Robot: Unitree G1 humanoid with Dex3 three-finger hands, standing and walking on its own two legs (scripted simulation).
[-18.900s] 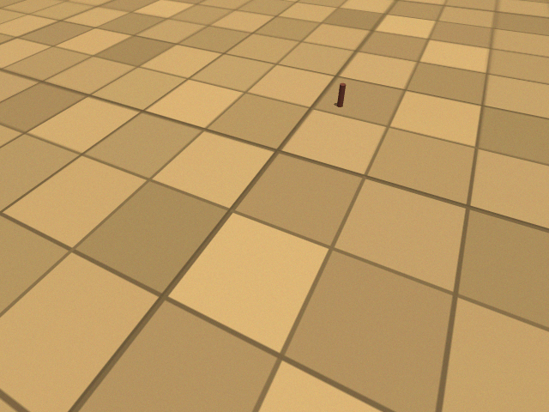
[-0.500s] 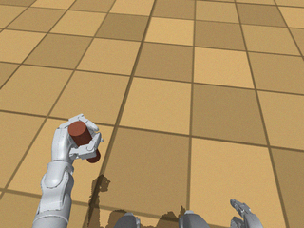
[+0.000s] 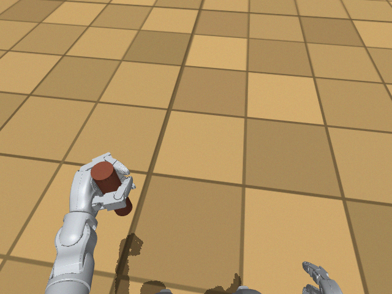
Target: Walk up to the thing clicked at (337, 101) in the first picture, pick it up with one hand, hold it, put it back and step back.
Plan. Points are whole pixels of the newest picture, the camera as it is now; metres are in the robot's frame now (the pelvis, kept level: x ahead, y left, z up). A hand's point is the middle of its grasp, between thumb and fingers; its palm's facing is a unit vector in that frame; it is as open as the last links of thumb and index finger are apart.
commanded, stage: hold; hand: left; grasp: from the side
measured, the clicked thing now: (114, 191) +0.33 +0.19 +0.02
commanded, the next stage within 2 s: none
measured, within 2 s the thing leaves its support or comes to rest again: neither
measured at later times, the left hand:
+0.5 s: hand (117, 182) +0.33 +0.17 +0.07, palm faces +0.00 -1.00 +0.00, open 5.1 cm
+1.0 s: hand (116, 186) +0.32 +0.17 +0.07, palm faces +0.01 -1.00 +0.00, open 5.1 cm
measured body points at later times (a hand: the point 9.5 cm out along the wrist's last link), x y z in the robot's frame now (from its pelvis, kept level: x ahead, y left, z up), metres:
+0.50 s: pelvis +0.00 +0.00 +0.01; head +0.04 +0.00 +0.46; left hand +0.32 +0.22 +0.07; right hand +0.13 -0.25 -0.10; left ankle +0.00 +0.12 -0.69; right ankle +0.01 -0.12 -0.69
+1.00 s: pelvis -0.01 +0.00 +0.02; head +0.03 +0.00 +0.47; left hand +0.31 +0.22 +0.07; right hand +0.13 -0.25 -0.09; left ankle +0.00 +0.12 -0.69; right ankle +0.01 -0.12 -0.69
